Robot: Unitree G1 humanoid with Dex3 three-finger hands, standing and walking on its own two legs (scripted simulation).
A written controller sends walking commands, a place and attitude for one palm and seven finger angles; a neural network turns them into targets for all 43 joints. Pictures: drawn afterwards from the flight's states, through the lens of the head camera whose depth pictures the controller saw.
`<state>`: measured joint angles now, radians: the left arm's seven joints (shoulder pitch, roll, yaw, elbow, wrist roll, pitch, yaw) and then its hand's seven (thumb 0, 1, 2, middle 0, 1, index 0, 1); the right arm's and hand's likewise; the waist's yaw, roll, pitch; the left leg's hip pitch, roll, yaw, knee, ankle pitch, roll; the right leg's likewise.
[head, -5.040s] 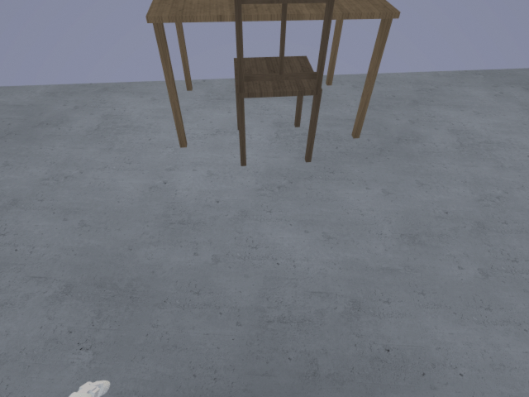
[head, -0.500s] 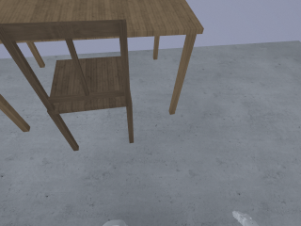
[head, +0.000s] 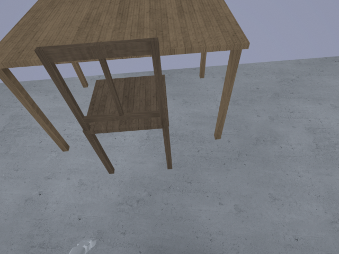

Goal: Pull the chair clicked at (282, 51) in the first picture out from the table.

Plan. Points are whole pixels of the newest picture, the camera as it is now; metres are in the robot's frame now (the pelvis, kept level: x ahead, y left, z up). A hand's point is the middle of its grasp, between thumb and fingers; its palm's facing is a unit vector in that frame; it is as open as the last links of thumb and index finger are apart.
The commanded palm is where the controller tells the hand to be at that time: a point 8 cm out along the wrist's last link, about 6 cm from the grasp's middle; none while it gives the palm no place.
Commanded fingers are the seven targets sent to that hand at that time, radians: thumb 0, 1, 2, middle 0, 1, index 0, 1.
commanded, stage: take the last steps up to it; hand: left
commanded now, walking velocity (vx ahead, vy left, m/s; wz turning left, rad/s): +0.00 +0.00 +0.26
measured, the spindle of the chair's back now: (112, 89) +0.71 +0.26 -0.06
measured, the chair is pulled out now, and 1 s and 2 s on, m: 0.00 0.00 0.00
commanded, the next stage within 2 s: come to a stop and stand still in 1.02 s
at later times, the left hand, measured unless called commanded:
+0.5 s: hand out of the picture -0.08 +0.16 -0.15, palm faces +0.24 -0.95 -0.21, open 7.3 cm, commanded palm none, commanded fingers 0.00 0.90 0.90 -0.20 -0.30 -0.20 -0.30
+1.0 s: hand (102, 207) +0.27 +0.23 -0.16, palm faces +0.06 -0.97 -0.23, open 7.3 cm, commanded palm none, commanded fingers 0.00 0.90 0.90 -0.20 -0.30 -0.20 -0.30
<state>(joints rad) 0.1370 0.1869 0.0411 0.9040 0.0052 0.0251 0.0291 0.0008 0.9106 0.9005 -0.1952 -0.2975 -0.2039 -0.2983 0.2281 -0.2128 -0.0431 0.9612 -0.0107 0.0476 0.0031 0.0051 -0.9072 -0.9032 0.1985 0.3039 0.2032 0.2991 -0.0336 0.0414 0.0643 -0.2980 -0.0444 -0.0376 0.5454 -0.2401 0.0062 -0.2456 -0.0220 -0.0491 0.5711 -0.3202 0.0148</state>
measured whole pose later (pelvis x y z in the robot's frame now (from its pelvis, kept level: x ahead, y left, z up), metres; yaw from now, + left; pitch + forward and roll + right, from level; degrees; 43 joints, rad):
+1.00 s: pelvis +0.19 +0.03 +0.00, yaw +4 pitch -1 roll +2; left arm 0.14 0.20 0.06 1.01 0.02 -0.01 -0.01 0.00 0.92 0.90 -0.19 -0.30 -0.20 -0.30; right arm 0.42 -0.15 -0.03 1.14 -0.03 -0.04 -0.02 0.00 -0.92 -0.90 0.20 0.30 0.20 0.30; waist -0.04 -0.01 0.07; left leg 0.06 0.02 0.16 0.35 -0.39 -0.02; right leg -0.46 -0.08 -0.10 0.66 -0.22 -0.02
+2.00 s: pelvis +0.23 +0.02 +0.01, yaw +1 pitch -1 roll +1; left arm 0.25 0.17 0.03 1.10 0.01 0.02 0.03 0.00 0.91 0.90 -0.19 -0.30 -0.20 -0.30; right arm 0.23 -0.18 -0.04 1.09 0.00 0.03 -0.03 0.00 -0.91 -0.90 0.20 0.30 0.20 0.30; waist -0.02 0.01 0.04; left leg -0.28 0.04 0.08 0.46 -0.17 -0.01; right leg -0.11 -0.02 -0.03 0.45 -0.33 0.00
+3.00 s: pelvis +0.27 +0.00 +0.01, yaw +2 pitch -2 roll +1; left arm 0.30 0.15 0.01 1.13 0.00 0.00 0.05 0.00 0.91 0.90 -0.19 -0.30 -0.20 -0.30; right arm 0.21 -0.16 -0.01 1.14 0.00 0.00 -0.05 0.01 -0.93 -0.90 0.19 0.30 0.20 0.30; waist 0.01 -0.02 0.05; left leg -0.18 0.05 0.06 0.43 -0.22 -0.04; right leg 0.00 -0.01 -0.04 0.39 -0.37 -0.01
